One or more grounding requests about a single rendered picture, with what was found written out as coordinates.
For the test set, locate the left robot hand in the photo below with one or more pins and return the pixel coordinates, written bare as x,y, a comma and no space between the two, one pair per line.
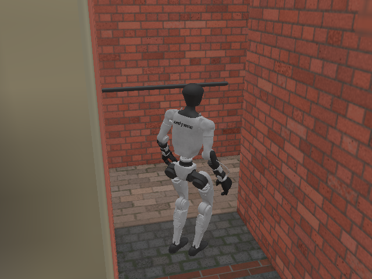
170,156

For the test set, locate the robot left forearm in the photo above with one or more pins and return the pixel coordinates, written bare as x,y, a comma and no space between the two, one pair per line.
164,148

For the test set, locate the left robot foot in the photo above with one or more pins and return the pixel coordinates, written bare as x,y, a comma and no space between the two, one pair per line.
174,248

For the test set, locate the right robot upper arm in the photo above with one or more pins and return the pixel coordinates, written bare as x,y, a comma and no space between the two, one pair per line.
208,127

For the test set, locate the robot foot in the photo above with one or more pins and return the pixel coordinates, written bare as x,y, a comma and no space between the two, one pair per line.
193,251
174,248

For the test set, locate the robot right forearm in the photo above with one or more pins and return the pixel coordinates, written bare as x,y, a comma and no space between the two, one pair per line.
217,169

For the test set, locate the right robot foot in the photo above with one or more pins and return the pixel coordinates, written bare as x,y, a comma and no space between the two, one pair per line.
193,251

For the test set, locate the right robot hand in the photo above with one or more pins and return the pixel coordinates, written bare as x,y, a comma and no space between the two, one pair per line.
226,185

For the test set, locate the left robot upper arm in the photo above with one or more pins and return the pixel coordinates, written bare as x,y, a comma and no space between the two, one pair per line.
166,126

